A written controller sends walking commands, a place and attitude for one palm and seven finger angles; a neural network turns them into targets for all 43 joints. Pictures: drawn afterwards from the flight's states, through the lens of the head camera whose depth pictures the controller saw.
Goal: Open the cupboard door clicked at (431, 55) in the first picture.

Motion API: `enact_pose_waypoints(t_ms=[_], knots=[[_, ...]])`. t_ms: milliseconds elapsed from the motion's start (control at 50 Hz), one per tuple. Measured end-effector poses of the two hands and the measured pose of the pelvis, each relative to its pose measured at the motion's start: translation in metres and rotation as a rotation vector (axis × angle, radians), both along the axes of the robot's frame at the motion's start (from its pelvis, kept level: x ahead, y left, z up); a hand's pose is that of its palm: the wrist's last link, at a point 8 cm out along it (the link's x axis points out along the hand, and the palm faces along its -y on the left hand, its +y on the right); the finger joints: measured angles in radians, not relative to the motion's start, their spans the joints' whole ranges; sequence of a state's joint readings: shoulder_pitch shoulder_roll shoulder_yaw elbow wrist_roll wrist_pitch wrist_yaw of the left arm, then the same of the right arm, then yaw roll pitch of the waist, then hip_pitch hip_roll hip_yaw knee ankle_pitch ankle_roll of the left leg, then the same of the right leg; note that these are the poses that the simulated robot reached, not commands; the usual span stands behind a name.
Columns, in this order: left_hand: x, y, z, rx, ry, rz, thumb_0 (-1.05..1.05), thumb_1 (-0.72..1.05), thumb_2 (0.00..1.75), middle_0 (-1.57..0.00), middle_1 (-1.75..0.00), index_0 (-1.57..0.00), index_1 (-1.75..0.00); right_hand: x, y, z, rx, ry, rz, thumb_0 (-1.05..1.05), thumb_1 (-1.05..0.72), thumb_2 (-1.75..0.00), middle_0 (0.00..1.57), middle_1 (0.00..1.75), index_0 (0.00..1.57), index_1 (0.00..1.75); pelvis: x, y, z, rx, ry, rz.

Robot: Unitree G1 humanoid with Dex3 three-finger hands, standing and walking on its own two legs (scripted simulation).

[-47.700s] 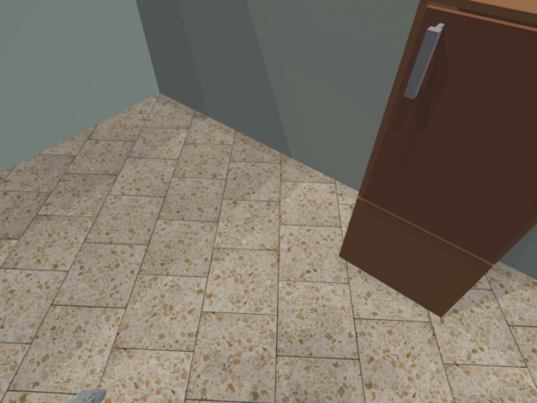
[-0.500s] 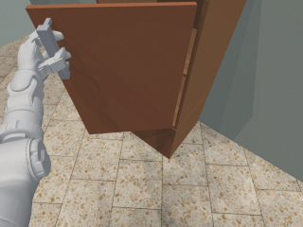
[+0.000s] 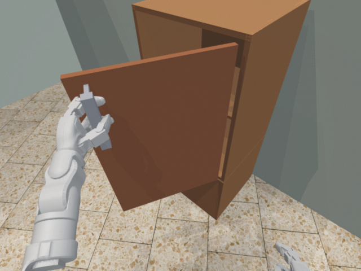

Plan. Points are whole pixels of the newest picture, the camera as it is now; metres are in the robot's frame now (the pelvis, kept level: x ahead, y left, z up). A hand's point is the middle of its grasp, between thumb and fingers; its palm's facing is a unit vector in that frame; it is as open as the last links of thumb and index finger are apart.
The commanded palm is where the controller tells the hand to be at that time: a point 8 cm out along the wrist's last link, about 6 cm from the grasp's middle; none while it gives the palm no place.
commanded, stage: pull the door open along its arc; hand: left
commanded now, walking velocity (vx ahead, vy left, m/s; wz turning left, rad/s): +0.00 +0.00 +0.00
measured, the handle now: (96, 117) +0.41 +0.21 +0.16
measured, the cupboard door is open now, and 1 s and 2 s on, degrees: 62 86 90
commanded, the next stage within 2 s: open thumb and fingers to let go in 0.40 s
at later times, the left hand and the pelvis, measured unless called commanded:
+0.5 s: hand (154, 180) +0.24 +0.05 +0.17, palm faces +0.34 -0.94 +0.02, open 6.6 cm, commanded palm +0.20 +0.10 +0.16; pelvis -0.02 -0.03 +0.00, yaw +4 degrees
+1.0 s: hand (148, 170) +0.26 +0.07 +0.17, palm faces +0.39 -0.92 +0.03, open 12.2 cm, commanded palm +0.20 +0.10 +0.16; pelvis -0.04 -0.02 +0.00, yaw +4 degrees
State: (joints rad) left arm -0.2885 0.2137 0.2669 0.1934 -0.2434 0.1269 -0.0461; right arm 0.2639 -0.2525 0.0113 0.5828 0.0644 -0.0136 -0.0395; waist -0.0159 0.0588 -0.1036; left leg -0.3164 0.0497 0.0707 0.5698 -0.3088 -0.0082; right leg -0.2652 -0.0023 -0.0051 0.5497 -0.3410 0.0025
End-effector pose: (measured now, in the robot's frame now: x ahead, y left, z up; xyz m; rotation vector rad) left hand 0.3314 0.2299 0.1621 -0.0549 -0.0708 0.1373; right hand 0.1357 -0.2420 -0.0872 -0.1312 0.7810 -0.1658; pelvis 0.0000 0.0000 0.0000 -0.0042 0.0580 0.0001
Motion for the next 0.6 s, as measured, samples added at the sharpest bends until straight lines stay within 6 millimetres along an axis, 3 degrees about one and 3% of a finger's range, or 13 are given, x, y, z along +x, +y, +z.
enact_pose_waypoints(t_ms=[140,260,340,460,600], knots=[[-0.057,-0.047,0.002,-0.052,0.021,0.210,0.00,0.63,0.74,-0.33,-1.34,-0.33,-1.27,0.065,0.030,0.026,0.025,-0.136,0.156,0.01,-0.90,-0.90,0.20,0.30,0.20,0.30,-0.003,-0.007,0.002,0.006,-0.062,0.029],[-0.093,-0.083,0.005,-0.021,0.056,0.290,0.00,0.62,0.74,-0.33,-1.31,-0.33,-1.30,0.089,0.051,0.041,0.047,-0.173,0.253,0.01,-0.90,-0.90,0.20,0.30,0.20,0.30,-0.006,-0.017,0.003,0.010,-0.105,0.056],[-0.111,-0.101,0.005,-0.012,0.055,0.260,0.00,0.62,0.71,-0.34,-1.32,-0.33,-1.31,0.089,0.054,0.042,0.063,-0.163,0.274,0.01,-0.90,-0.90,0.20,0.30,0.21,0.30,-0.008,-0.023,0.004,0.010,-0.121,0.060],[-0.132,-0.128,0.006,0.014,0.042,0.202,0.00,0.61,0.69,-0.36,-1.33,-0.33,-1.32,0.072,0.045,0.030,0.082,-0.118,0.268,0.01,-0.90,-0.90,0.20,0.30,0.21,0.30,-0.013,-0.029,0.003,0.010,-0.136,0.062],[-0.124,-0.133,0.006,0.034,0.046,0.271,0.00,0.62,0.75,-0.38,-1.34,-0.35,-1.33,0.044,0.029,0.006,0.045,-0.021,0.259,0.01,-0.90,-0.90,0.20,0.30,0.20,0.30,-0.027,-0.033,0.002,0.005,-0.154,0.087]])
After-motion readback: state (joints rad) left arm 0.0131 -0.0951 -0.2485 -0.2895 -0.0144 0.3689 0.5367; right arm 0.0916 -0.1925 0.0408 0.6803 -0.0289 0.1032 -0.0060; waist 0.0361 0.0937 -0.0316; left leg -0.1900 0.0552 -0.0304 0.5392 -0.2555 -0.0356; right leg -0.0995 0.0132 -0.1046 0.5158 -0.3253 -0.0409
